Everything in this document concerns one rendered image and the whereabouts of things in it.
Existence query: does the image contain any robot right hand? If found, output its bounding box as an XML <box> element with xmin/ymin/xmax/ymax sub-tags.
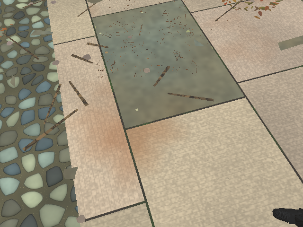
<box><xmin>273</xmin><ymin>208</ymin><xmax>303</xmax><ymax>227</ymax></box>

